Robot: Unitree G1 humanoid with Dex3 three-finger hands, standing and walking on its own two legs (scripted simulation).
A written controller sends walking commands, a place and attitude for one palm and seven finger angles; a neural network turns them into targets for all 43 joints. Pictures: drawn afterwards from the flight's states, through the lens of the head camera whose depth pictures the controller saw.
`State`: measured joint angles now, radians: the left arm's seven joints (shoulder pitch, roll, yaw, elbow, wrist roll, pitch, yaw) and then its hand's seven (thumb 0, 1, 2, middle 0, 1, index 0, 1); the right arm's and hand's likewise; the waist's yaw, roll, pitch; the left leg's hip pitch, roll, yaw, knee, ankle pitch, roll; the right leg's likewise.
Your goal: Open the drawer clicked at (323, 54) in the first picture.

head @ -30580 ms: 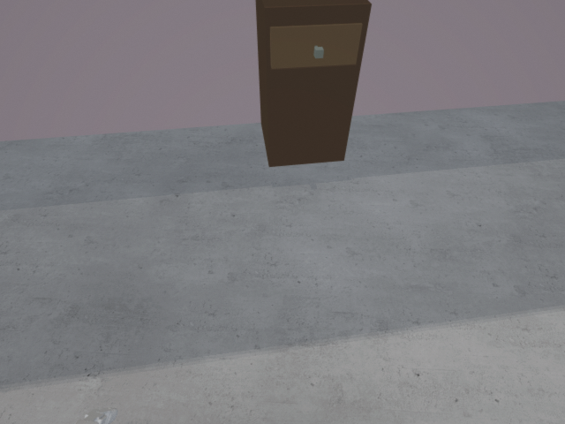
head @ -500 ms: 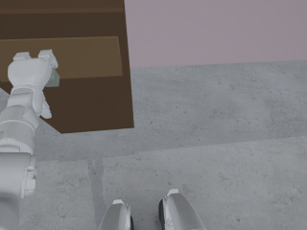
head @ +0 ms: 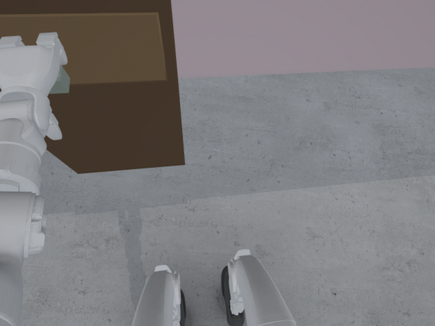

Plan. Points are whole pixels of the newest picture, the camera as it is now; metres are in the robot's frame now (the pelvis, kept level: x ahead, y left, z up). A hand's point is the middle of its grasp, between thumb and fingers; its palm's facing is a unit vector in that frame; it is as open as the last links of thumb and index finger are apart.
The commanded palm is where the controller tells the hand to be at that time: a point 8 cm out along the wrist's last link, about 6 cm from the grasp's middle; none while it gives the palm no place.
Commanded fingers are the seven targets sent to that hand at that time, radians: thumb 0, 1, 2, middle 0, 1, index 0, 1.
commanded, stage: lower the fingers behind the handle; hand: left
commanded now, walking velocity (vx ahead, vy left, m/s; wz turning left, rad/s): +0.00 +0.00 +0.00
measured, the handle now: (56, 71) +0.59 +0.25 +0.00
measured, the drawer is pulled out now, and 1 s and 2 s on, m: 0.00 0.00 0.00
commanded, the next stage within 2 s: lift the fingers back up to retry in 0.28 s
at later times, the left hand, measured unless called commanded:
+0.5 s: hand (44, 90) +0.54 +0.26 +0.01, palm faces -0.03 +0.01 -1.00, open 13.8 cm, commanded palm +0.53 +0.25 +0.05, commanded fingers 0.00 -0.50 0.30 -0.30 -1.20 -0.30 -1.20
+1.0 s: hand (24, 71) +0.54 +0.27 +0.06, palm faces -0.11 -0.04 -0.99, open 13.9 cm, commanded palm +0.53 +0.26 +0.12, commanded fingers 0.00 -0.50 0.30 -0.30 -1.20 -0.30 -1.20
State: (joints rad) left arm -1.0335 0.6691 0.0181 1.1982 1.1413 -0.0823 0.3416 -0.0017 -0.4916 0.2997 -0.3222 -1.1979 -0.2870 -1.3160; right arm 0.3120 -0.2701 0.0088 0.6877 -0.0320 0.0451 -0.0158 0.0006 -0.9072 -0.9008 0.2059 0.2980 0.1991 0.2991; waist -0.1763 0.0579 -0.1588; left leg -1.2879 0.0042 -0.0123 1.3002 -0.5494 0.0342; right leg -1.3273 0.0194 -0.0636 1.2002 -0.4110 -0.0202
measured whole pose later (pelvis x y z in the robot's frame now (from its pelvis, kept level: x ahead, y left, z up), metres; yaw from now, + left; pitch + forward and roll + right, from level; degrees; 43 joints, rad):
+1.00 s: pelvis +0.04 +0.01 +0.06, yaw +0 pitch +26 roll -3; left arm -0.84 0.62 0.04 1.06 1.08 -0.16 0.27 0.00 -0.49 0.30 -0.32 -1.20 -0.32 -1.20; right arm 0.37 -0.27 -0.03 0.72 -0.03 0.07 -0.03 0.00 -0.91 -0.90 0.21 0.30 0.20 0.30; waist -0.13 0.06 -0.15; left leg -0.98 0.01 -0.01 1.03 -0.50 0.04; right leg -1.02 0.03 -0.05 0.92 -0.37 -0.01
